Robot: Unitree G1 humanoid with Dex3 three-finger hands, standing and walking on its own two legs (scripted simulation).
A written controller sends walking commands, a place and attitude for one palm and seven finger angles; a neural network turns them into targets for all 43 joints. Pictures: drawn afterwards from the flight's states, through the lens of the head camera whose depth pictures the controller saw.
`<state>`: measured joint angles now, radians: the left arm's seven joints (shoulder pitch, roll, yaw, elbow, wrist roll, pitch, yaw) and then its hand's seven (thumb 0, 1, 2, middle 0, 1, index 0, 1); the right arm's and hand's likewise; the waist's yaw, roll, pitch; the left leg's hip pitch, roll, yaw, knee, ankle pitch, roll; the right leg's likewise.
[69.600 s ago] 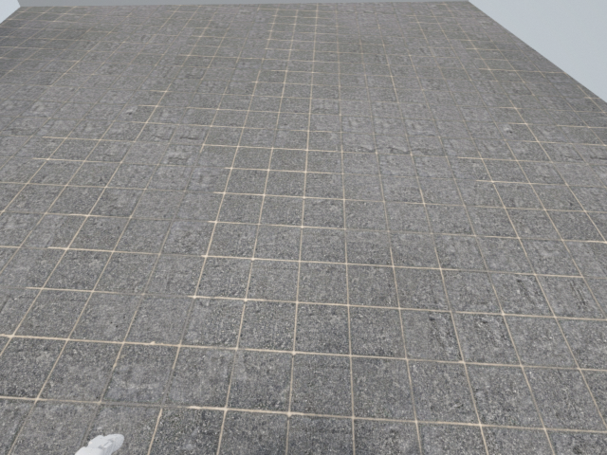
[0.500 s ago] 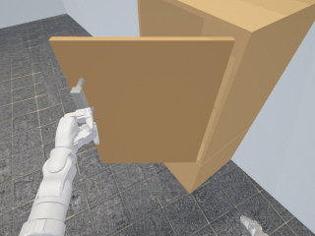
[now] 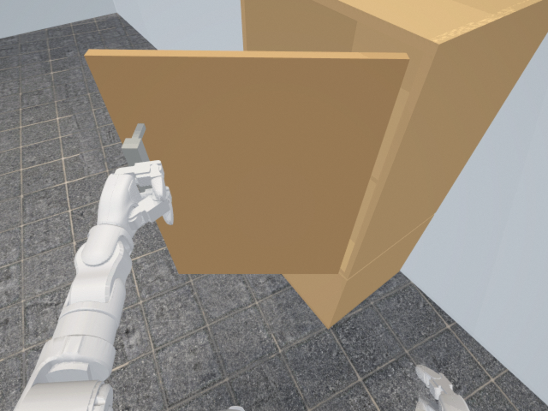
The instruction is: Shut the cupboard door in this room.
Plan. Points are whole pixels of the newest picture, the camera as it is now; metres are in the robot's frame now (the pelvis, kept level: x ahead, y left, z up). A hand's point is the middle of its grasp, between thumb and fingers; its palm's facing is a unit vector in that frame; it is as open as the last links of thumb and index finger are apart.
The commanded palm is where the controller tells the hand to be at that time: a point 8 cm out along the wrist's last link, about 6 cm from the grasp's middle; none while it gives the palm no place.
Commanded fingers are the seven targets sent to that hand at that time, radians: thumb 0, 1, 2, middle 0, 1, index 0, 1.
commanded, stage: push the door shut along its arc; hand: left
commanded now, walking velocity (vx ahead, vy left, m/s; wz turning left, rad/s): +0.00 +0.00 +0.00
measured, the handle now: (147, 165) +0.47 +0.22 +0.10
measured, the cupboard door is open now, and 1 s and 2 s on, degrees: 54 43 27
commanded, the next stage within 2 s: pull the fist back off the door in 1.64 s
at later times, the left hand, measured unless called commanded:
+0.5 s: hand (171, 174) +0.44 +0.18 +0.10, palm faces -0.13 -0.99 -0.01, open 3.1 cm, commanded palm +0.43 +0.21 +0.10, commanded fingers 0.00 0.90 0.90 -1.30 -1.50 -1.30 -1.50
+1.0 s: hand (206, 147) +0.50 +0.13 +0.11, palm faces -0.28 -0.96 +0.00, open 3.1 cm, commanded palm +0.50 +0.18 +0.10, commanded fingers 0.00 0.90 0.90 -1.30 -1.50 -1.30 -1.50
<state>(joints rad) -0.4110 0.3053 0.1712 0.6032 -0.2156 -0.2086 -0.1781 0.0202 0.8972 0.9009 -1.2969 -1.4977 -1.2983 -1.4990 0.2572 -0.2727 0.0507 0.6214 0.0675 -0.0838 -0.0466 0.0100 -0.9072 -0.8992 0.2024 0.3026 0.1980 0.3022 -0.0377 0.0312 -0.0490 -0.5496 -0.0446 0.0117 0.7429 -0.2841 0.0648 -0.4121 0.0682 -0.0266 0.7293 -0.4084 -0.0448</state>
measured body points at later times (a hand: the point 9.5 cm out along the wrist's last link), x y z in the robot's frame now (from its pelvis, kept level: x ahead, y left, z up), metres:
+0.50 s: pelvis +0.00 +0.01 -0.01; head +0.05 +0.02 +0.44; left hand +0.44 +0.23 +0.11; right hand +0.07 -0.26 -0.12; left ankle +0.06 +0.08 -0.71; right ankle -0.02 -0.09 -0.71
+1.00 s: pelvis +0.00 +0.02 -0.02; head +0.09 +0.02 +0.42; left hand +0.51 +0.18 +0.11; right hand +0.00 -0.26 -0.13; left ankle +0.06 +0.08 -0.71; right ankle -0.02 -0.09 -0.71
